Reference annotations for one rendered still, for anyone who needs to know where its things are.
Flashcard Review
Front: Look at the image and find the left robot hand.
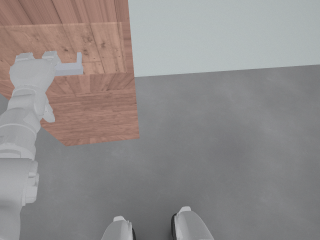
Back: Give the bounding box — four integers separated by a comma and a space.
10, 50, 62, 123

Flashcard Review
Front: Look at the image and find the left robot forearm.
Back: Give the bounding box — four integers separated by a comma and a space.
0, 85, 47, 161

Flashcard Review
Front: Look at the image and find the left robot thigh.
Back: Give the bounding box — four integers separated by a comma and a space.
101, 220, 133, 240

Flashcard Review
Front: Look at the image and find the cabinet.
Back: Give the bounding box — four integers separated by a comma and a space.
0, 0, 140, 147

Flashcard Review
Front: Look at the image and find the handle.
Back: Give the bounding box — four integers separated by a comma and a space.
9, 52, 84, 76

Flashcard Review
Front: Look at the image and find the robot right shin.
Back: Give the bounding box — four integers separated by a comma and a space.
176, 206, 191, 240

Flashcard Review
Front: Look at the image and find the drawer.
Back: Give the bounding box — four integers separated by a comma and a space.
0, 22, 126, 80

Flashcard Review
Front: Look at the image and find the left robot upper arm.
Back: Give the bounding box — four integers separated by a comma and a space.
0, 158, 40, 240

